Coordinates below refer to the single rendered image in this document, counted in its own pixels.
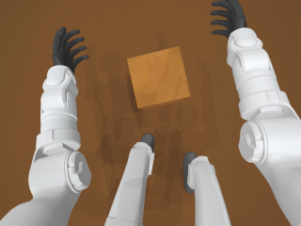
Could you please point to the right robot forearm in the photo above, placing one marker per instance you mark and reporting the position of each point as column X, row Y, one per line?
column 255, row 78

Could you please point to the right robot hand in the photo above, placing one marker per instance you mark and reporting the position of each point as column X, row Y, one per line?
column 234, row 14

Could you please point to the right robot upper arm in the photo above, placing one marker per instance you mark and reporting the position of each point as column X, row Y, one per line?
column 274, row 146

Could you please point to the carton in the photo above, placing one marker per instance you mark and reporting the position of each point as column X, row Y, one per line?
column 159, row 78

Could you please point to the left robot forearm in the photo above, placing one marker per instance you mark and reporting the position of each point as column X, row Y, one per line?
column 58, row 115

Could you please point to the left robot thigh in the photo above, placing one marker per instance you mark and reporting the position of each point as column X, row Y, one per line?
column 128, row 206

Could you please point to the robot thigh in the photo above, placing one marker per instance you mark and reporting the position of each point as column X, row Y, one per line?
column 128, row 206
column 210, row 207

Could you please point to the left robot hand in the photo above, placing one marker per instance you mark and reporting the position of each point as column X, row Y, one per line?
column 62, row 53

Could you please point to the right robot thigh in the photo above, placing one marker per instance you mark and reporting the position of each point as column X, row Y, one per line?
column 210, row 207

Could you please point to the left robot upper arm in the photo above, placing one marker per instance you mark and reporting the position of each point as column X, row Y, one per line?
column 56, row 182

